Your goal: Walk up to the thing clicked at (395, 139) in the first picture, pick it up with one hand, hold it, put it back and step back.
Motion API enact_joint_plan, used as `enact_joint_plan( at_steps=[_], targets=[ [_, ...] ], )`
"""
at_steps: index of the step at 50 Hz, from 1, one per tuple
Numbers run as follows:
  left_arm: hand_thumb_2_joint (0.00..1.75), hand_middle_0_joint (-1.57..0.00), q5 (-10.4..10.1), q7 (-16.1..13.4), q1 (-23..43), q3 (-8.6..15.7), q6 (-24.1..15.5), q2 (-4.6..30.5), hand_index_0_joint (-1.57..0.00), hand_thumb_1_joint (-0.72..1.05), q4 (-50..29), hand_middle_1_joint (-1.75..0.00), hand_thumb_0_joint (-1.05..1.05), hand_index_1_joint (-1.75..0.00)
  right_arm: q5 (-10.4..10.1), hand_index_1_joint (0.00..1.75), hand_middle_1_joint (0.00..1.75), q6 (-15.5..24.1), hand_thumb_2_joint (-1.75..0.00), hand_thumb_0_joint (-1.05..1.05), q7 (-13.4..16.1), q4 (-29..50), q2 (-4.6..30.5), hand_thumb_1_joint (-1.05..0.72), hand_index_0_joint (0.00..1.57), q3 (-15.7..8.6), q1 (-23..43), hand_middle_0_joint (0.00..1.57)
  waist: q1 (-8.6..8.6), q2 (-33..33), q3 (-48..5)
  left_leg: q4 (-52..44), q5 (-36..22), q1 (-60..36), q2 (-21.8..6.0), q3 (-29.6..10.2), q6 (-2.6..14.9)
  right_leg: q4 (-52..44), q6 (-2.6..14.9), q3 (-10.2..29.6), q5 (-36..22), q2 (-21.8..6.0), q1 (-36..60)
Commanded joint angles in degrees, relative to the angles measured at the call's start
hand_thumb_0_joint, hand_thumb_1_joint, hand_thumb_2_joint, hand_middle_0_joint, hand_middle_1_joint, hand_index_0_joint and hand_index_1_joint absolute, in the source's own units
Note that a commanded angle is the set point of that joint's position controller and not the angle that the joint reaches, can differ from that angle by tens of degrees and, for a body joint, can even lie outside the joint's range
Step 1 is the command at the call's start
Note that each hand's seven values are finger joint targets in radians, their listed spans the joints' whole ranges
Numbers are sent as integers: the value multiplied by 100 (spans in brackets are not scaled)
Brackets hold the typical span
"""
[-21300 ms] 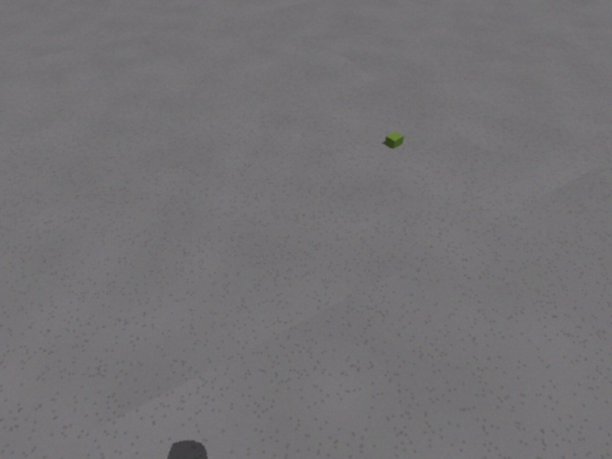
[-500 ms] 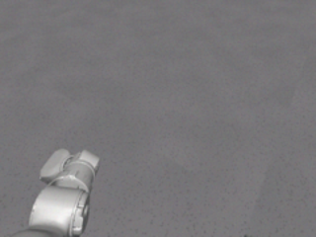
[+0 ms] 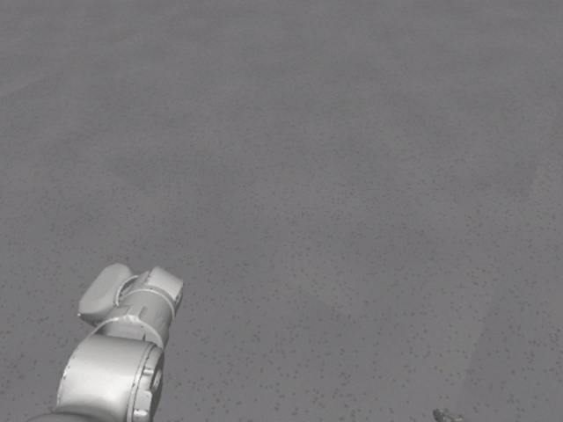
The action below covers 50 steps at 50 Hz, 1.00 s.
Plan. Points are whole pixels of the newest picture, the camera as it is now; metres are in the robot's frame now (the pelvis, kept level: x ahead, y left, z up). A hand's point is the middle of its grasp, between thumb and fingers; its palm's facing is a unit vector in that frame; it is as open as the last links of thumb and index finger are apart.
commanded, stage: hold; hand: left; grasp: from above
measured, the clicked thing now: (140, 310) +0.34 +0.25 -0.08
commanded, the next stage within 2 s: crouch in 1.30 s
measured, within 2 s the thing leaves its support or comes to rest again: neither
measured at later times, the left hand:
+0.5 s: hand (137, 301) +0.33 +0.23 -0.02, palm faces -0.12 -0.44 -0.89, open 9.0 cm
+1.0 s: hand (128, 296) +0.33 +0.24 -0.01, palm faces -0.11 -0.44 -0.89, open 8.9 cm
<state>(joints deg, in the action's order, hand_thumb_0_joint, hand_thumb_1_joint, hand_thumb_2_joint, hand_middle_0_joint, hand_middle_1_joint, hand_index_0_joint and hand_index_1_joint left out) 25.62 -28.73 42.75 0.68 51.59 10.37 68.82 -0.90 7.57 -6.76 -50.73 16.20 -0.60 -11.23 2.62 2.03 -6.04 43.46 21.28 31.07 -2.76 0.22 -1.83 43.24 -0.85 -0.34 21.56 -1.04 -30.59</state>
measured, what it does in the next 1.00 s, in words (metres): stands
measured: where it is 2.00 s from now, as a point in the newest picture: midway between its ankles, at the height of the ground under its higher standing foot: outside the picture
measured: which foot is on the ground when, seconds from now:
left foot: down 0.00-1.00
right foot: down 0.00-1.00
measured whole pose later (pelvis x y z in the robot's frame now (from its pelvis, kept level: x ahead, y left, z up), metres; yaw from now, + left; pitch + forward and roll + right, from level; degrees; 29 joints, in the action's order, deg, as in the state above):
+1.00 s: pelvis +0.01 +0.00 +0.01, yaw +0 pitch +7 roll +0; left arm 24.9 -27.4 43.1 -0.9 56.5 10.1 64.5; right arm -1.7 7.1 -7.1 -49.8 15.7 0.3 -8.7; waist 1.2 1.7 -5.2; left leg 36.3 18.8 24.2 -2.6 0.3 -1.9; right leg 36.4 -0.7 -0.5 19.3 -1.1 -23.8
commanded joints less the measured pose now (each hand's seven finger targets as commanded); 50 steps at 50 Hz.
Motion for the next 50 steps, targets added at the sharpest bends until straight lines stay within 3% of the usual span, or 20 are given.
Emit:
enact_joint_plan(
  at_steps=[1, 2, 8, 10, 11, 12, 14, 16, 17, 20, 24, 29, 35, 39, 40, 45, 48, 50],
  targets=[
    [54, -96, 354, -250, 2167, -88, 33, 1101, -94, 60, -746, -53, 0, -55, -26, 30, 30, 247, -90, 0, -8, 579, 889, -90, 20, -281, 61, 20, -17, -373, -1625, -538, -1602, -742, 317, 228, 123, -579, 62, -150, -1921, 294, 957],
    [53, -96, 342, -267, 2291, -158, 21, 972, -94, 60, -895, -54, 0, -56, -28, 30, 30, 254, -90, 0, -18, 587, 857, -90, 20, -264, 75, 20, 20, -283, -1642, -566, -1610, -812, 324, 219, 126, -622, 70, -142, -1939, 289, 961],
    [55, -95, 317, -323, 2410, -101, -5, 1138, -93, 58, -1353, -55, 0, -57, -31, 30, 30, 215, -90, 0, 1, 676, 900, -90, 20, -263, 182, 20, -13, -209, -1999, -579, -1836, -1096, 318, 224, 133, -578, 77, -145, -2195, 288, 1188],
    [54, -93, 339, -347, 2453, -189, 12, 1094, -92, 57, -1564, -56, 0, -57, -27, 30, 30, 223, -90, 0, -4, 706, 876, -90, 20, -217, 225, 20, 35, -190, -2018, -635, -1750, -1145, 328, 216, 149, -662, 73, -145, -2129, 287, 1273],
    [53, -95, 372, -356, 2426, -159, 28, 1216, -93, 58, -1604, -54, 0, -56, -34, 30, 30, 212, -90, 0, 11, 696, 885, -90, 20, -212, 252, 20, -42, -140, -1978, -645, -1705, -1092, 325, 227, 147, -657, 78, -146, -2027, 282, 1215],
    [54, -96, 396, -341, 2423, -176, 52, 1163, -94, 60, -1608, -54, 0, -56, -43, 30, 30, 199, -90, 0, 21, 700, 884, -90, 20, -216, 294, 20, 16, -78, -2039, -668, -1737, -1176, 313, 233, 139, -663, 78, -130, -2042, 294, 1251],
    [52, -95, 367, -331, 2447, -192, 101, 1164, -93, 59, -1712, -54, 0, -56, -49, 30, 30, 181, -90, 0, 29, 738, 885, -90, 20, -218, 336, 20, -48, -67, -1965, -684, -1789, -1176, 328, 249, 137, -708, 72, -139, -2111, 289, 1303],
    [51, -93, 263, -308, 2363, -177, 167, 1078, -93, 59, -1689, -55, 0, -56, -54, 30, 30, 180, -90, 0, 34, 708, 872, -90, 20, -234, 384, 20, -61, -45, -1866, -711, -1811, -1188, 331, 269, 127, -729, 62, -136, -2155, 277, 1324],
    [54, -95, 254, -300, 2318, -238, 204, 964, -94, 59, -1611, -54, 0, -56, -56, 30, 30, 183, -90, 0, 23, 706, 860, -90, 20, -208, 380, 20, 11, -143, -1864, -729, -1768, -1213, 330, 257, 141, -785, 46, -122, -2169, 280, 1344],
    [57, -98, 222, -245, 2224, -160, 301, 1045, -97, 64, -1348, -54, 0, -56, -55, 30, 30, 174, -90, 0, 4, 681, 867, -90, 20, -229, 398, 20, -77, -199, -1788, -759, -1825, -1126, 335, 270, 132, -796, 37, -114, -2253, 269, 1418],
    [60, -101, 189, -168, 2176, -145, 352, 993, -99, 65, -1031, -53, 0, -56, -63, 30, 30, 171, -90, 0, -30, 652, 853, -90, 20, -231, 392, 20, -61, -452, -1722, -774, -1940, -1064, 335, 276, 149, -809, 8, -86, -2679, 243, 1503],
    [55, -102, 283, -181, 2276, -210, 333, 1019, -101, 68, -936, -53, 0, -55, -63, 30, 30, 235, -90, 0, -50, 674, 824, -90, 20, -201, 444, 20, -103, -380, -1454, -927, -1748, -1081, 317, 273, 161, -999, 58, -117, -2120, 266, 1386],
    [56, -102, 283, -232, 2447, -287, 244, 948, -100, 67, -1685, -53, 0, -56, -70, 30, 30, 230, -90, 0, -42, 769, 821, -90, 20, -184, 548, 20, -52, -132, -1909, -978, -2038, -1461, 290, 215, 152, -881, 113, -157, -2293, 306, 1520],
    [54, -99, 291, -284, 2564, -199, 319, 1165, -97, 64, -1902, -53, 0, -55, -73, 30, 30, 177, -90, 0, -23, 840, 865, -90, 20, -193, 582, 20, -87, -60, -2025, -965, -2209, -1541, 308, 226, 145, -873, 122, -171, -2447, 305, 1630],
    [55, -101, 276, -270, 2662, -283, 335, 1039, -100, 66, -2041, -54, 0, -56, -76, 30, 30, 191, -90, 0, -22, 834, 828, -90, 20, -171, 596, 20, -54, -79, -2081, -992, -2194, -1589, 305, 213, 150, -906, 110, -170, -2451, 308, 1686],
    [53, -101, 276, -143, 2521, -182, 488, 1144, -99, 65, -1574, -50, 0, -52, -101, 30, 30, 189, -90, 0, -5, 776, 839, -90, 20, -197, 579, 20, -141, -181, -1821, -1046, -2143, -1415, 308, 247, 146, -961, 96, -168, -2368, 300, 1654],
    [59, -103, 226, -61, 2383, -301, 533, 796, -99, 66, -1153, -51, 0, -54, -112, 30, 30, 207, -90, 0, -31, 705, 794, -90, 20, -186, 560, 20, -64, -242, -1516, -1095, -2041, -1336, 294, 235, 132, -1038, 100, -164, -2210, 303, 1465],
    [59, -104, 254, -28, 2392, -259, 510, 917, -101, 68, -1078, -51, 0, -55, -123, 30, 30, 243, -90, 0, -46, 709, 788, -90, 20, -187, 543, 20, -123, -254, -1467, -1136, -1911, -1244, 300, 239, 146, -1106, 101, -151, -2088, 289, 1484]
  ],
)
